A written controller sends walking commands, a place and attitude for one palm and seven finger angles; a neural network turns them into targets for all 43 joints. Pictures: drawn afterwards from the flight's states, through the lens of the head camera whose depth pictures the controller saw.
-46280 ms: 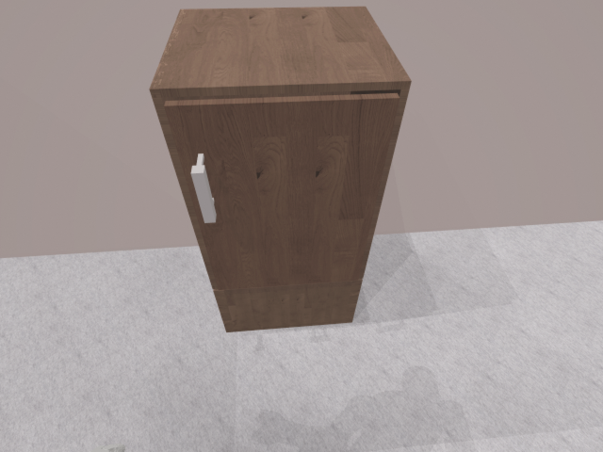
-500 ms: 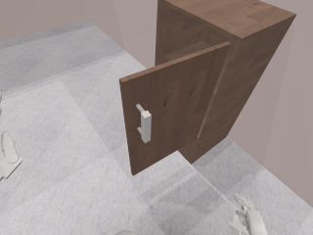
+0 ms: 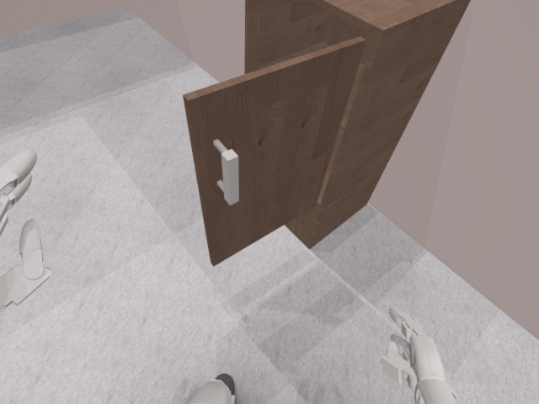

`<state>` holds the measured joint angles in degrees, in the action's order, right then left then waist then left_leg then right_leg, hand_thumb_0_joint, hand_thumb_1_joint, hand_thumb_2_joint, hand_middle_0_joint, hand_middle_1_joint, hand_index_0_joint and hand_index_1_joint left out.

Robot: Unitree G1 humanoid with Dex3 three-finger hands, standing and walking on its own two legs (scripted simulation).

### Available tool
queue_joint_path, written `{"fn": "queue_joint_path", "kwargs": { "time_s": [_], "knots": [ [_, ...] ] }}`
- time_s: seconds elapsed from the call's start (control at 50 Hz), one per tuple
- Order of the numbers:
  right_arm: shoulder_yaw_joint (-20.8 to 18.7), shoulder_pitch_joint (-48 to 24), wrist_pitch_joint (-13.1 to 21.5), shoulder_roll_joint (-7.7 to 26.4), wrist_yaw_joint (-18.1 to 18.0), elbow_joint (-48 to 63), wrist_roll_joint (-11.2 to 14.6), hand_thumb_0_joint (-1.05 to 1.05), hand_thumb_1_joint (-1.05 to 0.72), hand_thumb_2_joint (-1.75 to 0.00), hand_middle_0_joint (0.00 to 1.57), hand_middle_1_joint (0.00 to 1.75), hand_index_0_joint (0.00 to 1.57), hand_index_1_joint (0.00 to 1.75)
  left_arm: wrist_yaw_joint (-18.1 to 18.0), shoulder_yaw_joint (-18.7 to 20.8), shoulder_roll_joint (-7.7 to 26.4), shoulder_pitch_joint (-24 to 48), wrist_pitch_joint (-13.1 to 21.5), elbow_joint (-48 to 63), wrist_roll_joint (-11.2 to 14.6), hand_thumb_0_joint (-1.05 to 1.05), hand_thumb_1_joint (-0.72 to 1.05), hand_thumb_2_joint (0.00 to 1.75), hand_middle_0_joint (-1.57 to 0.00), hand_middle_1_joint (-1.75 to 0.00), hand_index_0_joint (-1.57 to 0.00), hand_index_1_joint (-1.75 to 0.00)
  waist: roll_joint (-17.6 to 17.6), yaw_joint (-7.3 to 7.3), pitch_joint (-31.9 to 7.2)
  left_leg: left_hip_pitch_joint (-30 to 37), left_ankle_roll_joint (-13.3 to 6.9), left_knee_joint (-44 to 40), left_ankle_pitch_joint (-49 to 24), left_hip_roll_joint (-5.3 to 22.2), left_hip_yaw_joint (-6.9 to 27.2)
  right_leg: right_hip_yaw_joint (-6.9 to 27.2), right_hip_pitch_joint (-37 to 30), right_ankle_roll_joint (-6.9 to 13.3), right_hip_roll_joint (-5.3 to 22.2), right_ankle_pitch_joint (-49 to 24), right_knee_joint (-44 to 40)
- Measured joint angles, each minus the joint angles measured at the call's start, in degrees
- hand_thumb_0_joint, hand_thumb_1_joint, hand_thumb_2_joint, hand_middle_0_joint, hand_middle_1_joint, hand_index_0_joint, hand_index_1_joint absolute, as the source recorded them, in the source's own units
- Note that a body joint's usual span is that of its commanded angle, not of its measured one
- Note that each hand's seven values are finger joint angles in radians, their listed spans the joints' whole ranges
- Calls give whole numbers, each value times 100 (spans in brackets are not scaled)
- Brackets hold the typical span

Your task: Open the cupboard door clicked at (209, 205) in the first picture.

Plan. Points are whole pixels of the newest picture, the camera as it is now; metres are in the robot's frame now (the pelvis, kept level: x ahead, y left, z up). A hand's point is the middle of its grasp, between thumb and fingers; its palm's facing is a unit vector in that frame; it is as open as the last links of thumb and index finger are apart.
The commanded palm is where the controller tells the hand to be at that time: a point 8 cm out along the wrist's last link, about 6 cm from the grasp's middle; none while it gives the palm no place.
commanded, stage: stop stepping back and stand still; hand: left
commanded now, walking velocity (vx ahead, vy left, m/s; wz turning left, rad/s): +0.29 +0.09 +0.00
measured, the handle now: (225, 172) +0.53 +0.12 -0.02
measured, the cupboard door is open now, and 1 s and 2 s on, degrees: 85 85 85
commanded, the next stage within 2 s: let the arm hang, fingers relaxed in 1.36 s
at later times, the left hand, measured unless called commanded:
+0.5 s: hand out of the picture +0.08 +0.31 +0.18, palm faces +0.49 -0.78 -0.39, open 7.4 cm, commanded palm +0.05 +0.34 +0.18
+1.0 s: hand out of the picture +0.12 +0.25 +0.17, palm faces +0.43 -0.76 -0.48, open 7.4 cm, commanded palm +0.06 +0.29 +0.18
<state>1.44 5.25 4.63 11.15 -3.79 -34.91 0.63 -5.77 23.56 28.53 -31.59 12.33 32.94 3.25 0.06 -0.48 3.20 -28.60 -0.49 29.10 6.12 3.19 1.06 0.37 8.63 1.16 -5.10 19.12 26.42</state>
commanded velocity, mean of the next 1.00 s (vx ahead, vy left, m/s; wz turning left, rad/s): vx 0.13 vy -0.03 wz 0.00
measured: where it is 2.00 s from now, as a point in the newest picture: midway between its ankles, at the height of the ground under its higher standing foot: outside the picture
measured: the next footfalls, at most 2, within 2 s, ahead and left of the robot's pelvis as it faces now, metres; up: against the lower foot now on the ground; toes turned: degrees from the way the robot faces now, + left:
left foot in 0.08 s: +0.13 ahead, +0.09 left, +0.00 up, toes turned -1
left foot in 0.50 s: -0.02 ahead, +0.11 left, +0.00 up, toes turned +2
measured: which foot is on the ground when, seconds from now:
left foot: up 0.00-0.06, down 0.08-0.34, up 0.36-0.48, down 0.50-1.00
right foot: down 0.00-0.50, up 0.52-0.86, down 0.88-1.00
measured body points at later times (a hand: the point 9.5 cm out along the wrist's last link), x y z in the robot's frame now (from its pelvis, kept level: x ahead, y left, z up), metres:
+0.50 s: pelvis -0.08 +0.04 -0.01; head -0.12 +0.07 +0.44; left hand +0.05 +0.35 +0.20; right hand +0.06 -0.19 -0.08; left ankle -0.07 +0.13 -0.73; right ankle -0.10 -0.08 -0.73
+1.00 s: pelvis -0.09 -0.01 +0.00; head -0.09 -0.02 +0.45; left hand +0.09 +0.29 +0.20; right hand +0.05 -0.26 -0.09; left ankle -0.07 +0.12 -0.71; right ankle -0.12 -0.08 -0.73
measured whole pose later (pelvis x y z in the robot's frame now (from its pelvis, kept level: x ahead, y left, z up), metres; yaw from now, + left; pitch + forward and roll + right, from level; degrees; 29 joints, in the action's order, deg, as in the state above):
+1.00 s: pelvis -0.09 -0.01 +0.00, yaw -1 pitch +0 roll +0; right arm -0.3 13.2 6.8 13.6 -4.2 -39.9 0.0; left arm -8.9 23.6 23.5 -28.8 9.9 23.7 1.9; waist -1.3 0.3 -0.9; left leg -21.2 0.2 41.7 18.8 1.5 -1.2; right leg -6.2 10.1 4.0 -1.6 18.3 28.1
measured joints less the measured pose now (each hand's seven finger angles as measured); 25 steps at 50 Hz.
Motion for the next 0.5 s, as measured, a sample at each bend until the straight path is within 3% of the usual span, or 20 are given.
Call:
{"fn": "queue_joint_path", "kwargs": {
  "time_s": [0.04, 0.08, 0.12, 0.16, 0.24, 0.3, 0.34, 0.38, 0.44, 0.46, 0.5],
  "knots": [
    [-15, 180, -59, 48, -34, 70, 3, 1, -90, -90, 20, 30, 21, 30, 23, 184, 154, -286, 57, 60, 0, 1, 88, 90, -21, -30, -22, -30, 118, -7, -188, 58, 22, 390, 471, -147, -24, 43, -29, 8, 44, -27, -23],
    [-44, 354, -84, 166, -81, 126, -38, 1, -90, -90, 20, 30, 21, 30, -24, 339, 174, -529, 56, 57, 34, 1, 88, 90, -22, -31, -22, -31, 98, 7, -396, 377, 42, 271, 164, -243, -72, 90, -34, -16, 28, -52, -32],
    [-107, 444, -57, 231, -142, 80, -70, 1, -90, -90, 20, 30, 21, 30, -101, 376, 127, -483, -10, -95, 72, 1, 88, 90, -22, -31, -22, -31, 128, -29, -469, 496, -233, 60, -51, -354, -73, 67, -34, -74, 102, -63, -13],
    [-120, 508, 23, 278, -188, 29, -61, 1, -90, -90, 20, 30, 21, 30, -179, 316, -22, -280, -58, -336, 80, 1, 88, 90, -21, -30, -22, -30, 162, 30, -453, 609, -312, -176, -143, -419, -112, 91, -28, -119, 178, -29, -7],
    [-104, 639, 200, 216, -220, -4, -138, 1, -90, -90, 20, 30, 21, 30, -286, 121, -388, 114, -241, -748, -46, 1, 89, 90, -21, -30, -21, -30, 109, 18, -420, 753, -215, -891, -237, -504, -19, 70, 194, -45, 92, 527, 546],
    [-29, 738, 286, 67, -160, 40, -148, 1, -90, -90, 20, 30, 21, 30, -304, 5, -439, 92, -375, -555, -68, 2, 89, 90, -21, -30, -21, -30, 178, 5, -383, 740, 2, -1276, -68, -554, -46, -106, 23, 36, 49, 638, 57],
    [27, 704, 310, 11, -109, 91, -175, 1, -90, -90, 20, 30, 21, 30, -285, -4, -380, -119, -384, -206, -65, 2, 89, 90, -21, -30, -21, -30, 225, 13, -296, 469, 116, -939, 233, -560, -199, -164, -14, 198, 87, 221, -329],
    [30, 683, 256, 0, -77, 7, -228, 1, -90, -90, 20, 30, 21, 30, -234, -63, -331, -354, -377, 115, -53, 2, 89, 90, -21, -30, -21, -30, 134, 62, -222, 178, 183, 80, 568, -508, -182, -230, 69, 260, 66, -476, -197],
    [-5, 913, 88, -83, -73, -285, -210, 1, -90, -90, 20, 30, 21, 30, -180, -113, -276, -489, -336, 226, -79, 2, 89, 90, -21, -30, -21, -30, 151, 202, -577, 195, 191, 1543, 1116, -453, -110, -225, 223, 198, 99, -217, 171],
    [3, 1016, 51, -103, -96, -357, -192, 1, -90, -90, 20, 30, 21, 30, -199, -100, -285, -417, -326, 167, -100, 1, 88, 90, -21, -30, -21, -30, 192, 242, -726, 393, 147, 1595, 1296, -397, -130, -277, 300, 191, 166, -69, 303],
    [46, 1151, 81, -53, -174, -386, -154, 1, -90, -90, 20, 30, 21, 30, -276, -15, -365, -100, -291, -74, -131, 1, 88, 90, -21, -30, -22, -30, 164, 249, -906, 943, -32, 865, 1593, -259, -76, -397, 586, 130, 251, 363, 797]
  ]
}}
